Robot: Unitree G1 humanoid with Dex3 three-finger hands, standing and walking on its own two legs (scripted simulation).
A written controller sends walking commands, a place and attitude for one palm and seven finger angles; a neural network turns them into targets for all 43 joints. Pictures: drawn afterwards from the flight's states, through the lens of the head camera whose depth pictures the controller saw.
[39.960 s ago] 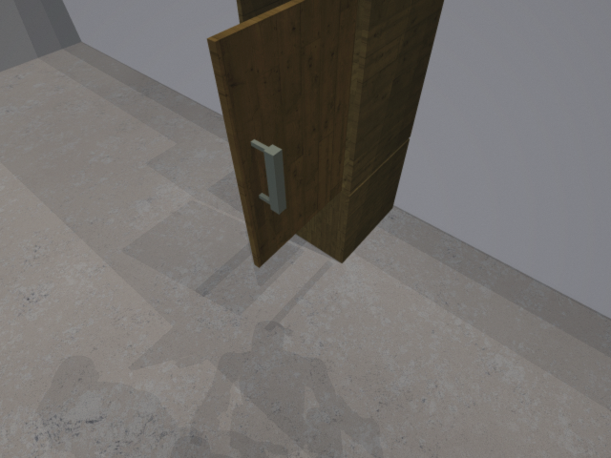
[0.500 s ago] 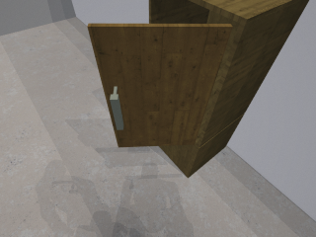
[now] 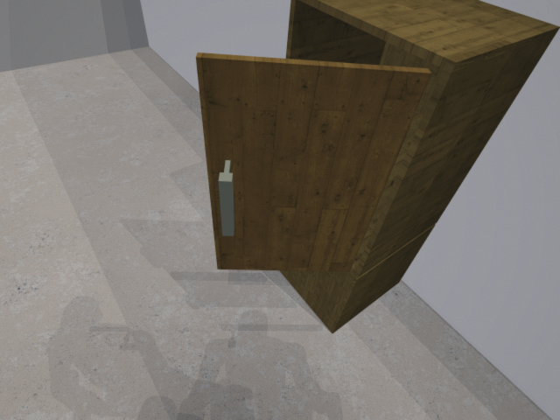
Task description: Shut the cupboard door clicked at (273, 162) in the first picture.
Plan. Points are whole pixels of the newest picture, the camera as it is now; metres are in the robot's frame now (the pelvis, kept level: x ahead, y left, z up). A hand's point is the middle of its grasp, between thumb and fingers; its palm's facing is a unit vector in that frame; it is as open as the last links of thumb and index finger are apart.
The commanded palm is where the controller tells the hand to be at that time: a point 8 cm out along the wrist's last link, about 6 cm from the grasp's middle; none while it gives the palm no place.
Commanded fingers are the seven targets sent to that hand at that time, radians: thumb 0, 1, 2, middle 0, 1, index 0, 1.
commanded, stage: shuffle to correct the standing spot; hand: left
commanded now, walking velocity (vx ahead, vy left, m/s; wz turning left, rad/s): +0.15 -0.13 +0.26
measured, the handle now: (228, 199) +0.54 +0.14 -0.03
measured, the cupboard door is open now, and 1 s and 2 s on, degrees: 55 55 55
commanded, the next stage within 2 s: come to a stop and stand still in 0.78 s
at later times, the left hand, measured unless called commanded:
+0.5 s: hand out of the picture -0.04 +0.13 -0.18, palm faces +0.08 -0.99 -0.11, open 7.4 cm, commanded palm none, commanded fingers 0.00 0.90 0.90 -0.20 -0.30 -0.20 -0.30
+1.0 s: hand out of the picture +0.12 +0.11 -0.18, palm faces +0.13 -0.97 -0.20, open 7.3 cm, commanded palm none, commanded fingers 0.00 0.90 0.90 -0.20 -0.30 -0.20 -0.30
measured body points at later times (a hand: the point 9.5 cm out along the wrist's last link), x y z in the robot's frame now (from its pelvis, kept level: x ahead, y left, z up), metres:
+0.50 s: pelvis +0.04 -0.02 +0.00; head +0.04 +0.01 +0.45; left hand -0.05 +0.18 -0.17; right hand +0.05 -0.25 -0.15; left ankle +0.06 +0.06 -0.74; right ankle -0.01 -0.13 -0.74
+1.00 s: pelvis +0.09 -0.08 +0.00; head +0.10 -0.06 +0.44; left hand +0.11 +0.16 -0.16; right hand +0.08 -0.31 -0.16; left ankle +0.07 +0.02 -0.69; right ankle +0.09 -0.18 -0.74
